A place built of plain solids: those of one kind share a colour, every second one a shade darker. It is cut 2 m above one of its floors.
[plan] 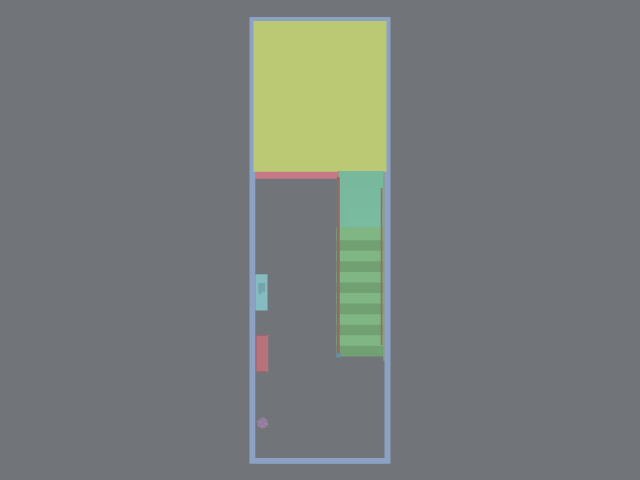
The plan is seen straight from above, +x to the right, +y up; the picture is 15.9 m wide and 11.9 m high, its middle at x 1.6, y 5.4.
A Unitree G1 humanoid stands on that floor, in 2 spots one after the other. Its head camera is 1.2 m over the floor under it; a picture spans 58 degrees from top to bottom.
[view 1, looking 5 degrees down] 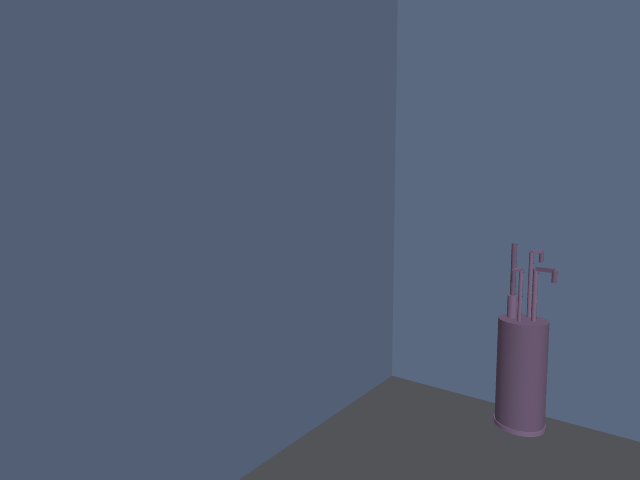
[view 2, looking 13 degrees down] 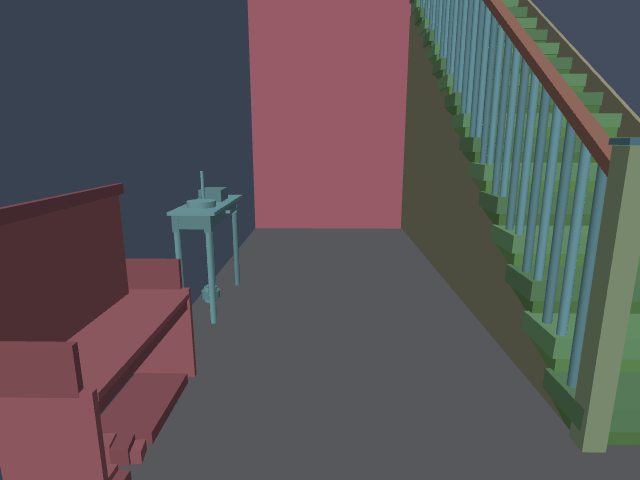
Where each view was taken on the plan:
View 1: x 2.62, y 1.35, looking -143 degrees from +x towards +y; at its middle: wall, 2.26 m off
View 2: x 1.00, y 1.00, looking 91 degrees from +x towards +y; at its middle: ground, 5.33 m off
